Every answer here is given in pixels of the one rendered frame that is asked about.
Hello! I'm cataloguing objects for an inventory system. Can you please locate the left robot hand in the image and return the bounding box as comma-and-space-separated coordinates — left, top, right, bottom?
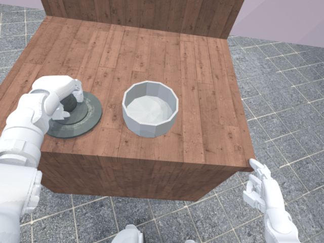
32, 75, 84, 120

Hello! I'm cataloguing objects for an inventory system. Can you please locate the left robot shin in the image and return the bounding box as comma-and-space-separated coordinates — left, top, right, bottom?
126, 224, 139, 231

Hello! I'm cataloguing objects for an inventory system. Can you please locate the robot left upper arm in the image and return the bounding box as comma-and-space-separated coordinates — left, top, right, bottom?
0, 164, 42, 243

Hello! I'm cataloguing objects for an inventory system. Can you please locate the table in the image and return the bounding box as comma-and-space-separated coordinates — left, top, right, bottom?
0, 0, 256, 201

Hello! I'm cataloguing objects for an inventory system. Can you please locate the left robot thigh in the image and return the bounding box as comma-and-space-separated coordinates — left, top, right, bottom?
111, 229, 143, 243

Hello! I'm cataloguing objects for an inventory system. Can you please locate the right robot hand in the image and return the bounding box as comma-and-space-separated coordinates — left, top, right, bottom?
243, 158, 285, 213

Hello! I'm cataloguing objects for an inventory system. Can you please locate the lid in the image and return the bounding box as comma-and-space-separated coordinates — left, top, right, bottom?
46, 91, 102, 139

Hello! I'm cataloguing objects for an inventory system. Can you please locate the pot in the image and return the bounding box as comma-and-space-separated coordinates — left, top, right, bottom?
122, 80, 179, 138

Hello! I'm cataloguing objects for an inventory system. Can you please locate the knob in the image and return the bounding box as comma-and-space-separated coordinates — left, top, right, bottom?
60, 94, 77, 112

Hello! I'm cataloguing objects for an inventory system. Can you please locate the robot right forearm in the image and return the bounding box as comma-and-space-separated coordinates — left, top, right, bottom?
264, 208, 301, 243

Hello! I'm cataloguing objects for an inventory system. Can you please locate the robot left forearm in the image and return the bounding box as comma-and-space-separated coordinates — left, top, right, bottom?
0, 87, 60, 169

